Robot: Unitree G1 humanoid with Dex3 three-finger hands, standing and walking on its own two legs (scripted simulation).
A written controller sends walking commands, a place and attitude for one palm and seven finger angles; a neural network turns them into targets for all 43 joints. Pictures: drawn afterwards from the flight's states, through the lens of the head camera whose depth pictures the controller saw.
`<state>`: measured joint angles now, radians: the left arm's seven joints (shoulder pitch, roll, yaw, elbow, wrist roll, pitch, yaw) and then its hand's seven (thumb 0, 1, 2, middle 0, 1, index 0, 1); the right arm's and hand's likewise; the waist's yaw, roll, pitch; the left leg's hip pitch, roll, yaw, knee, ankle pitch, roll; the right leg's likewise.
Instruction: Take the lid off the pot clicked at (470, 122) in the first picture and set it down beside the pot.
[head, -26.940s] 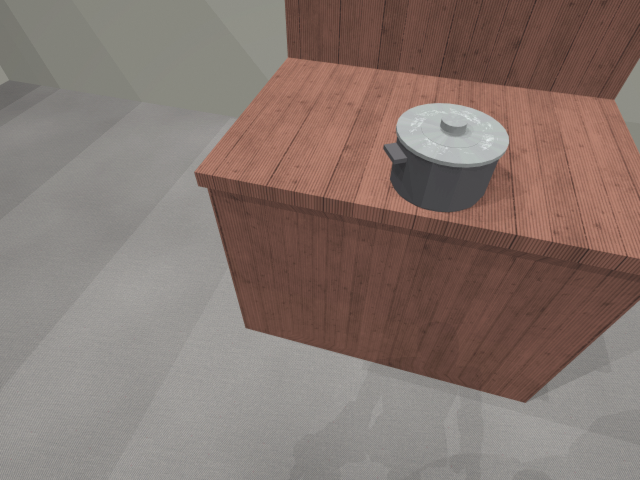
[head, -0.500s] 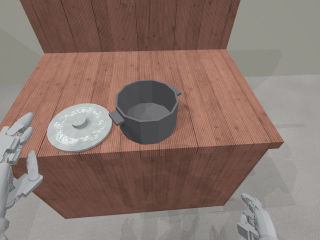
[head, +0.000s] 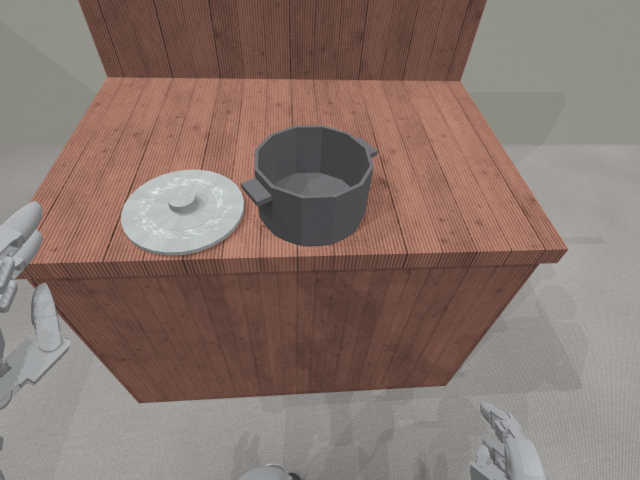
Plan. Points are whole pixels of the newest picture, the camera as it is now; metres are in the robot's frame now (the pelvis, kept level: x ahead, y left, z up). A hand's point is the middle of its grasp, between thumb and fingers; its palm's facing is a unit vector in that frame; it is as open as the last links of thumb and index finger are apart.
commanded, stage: step back with the hand held close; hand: left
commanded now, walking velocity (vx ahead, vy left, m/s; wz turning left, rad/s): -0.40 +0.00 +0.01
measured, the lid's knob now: (182, 200) +0.54 +0.27 +0.00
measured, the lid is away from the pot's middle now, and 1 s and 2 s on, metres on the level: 0.23 0.23 0.23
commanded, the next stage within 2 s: stop stepping back and stand still in 0.48 s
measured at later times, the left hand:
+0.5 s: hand out of the picture +0.11 +0.26 +0.19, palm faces +0.27 -0.87 -0.41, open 7.5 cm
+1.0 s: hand out of the picture -0.02 +0.31 +0.19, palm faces +0.20 -0.83 -0.52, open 7.5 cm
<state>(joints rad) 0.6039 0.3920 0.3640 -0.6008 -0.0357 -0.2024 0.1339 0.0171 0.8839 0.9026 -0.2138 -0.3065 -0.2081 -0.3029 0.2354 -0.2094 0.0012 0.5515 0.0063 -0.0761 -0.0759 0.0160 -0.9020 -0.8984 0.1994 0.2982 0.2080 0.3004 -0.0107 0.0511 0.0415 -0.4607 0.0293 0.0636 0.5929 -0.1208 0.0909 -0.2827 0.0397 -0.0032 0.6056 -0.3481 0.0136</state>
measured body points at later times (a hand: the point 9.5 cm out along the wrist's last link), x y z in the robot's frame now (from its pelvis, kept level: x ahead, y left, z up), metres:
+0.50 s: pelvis -0.10 +0.04 +0.01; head -0.07 +0.07 +0.45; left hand +0.09 +0.30 +0.21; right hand +0.07 -0.19 -0.06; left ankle +0.09 +0.07 -0.72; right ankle -0.19 -0.09 -0.70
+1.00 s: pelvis -0.22 +0.09 +0.01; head -0.21 +0.12 +0.46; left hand -0.04 +0.35 +0.22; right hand -0.10 -0.16 -0.07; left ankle -0.11 +0.14 -0.69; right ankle -0.26 -0.01 -0.72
